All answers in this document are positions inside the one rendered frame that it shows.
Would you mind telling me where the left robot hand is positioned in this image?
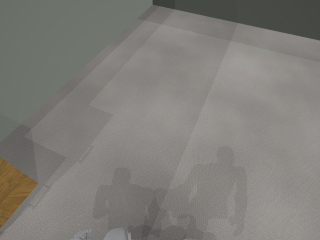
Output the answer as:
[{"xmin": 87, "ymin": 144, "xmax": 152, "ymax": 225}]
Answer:
[{"xmin": 70, "ymin": 229, "xmax": 94, "ymax": 240}]

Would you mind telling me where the cabinet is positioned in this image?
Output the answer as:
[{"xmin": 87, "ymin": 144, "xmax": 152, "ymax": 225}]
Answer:
[{"xmin": 0, "ymin": 157, "xmax": 38, "ymax": 229}]

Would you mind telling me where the robot left thigh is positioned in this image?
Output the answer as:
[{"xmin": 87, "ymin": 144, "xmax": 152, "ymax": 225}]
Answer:
[{"xmin": 103, "ymin": 228, "xmax": 131, "ymax": 240}]

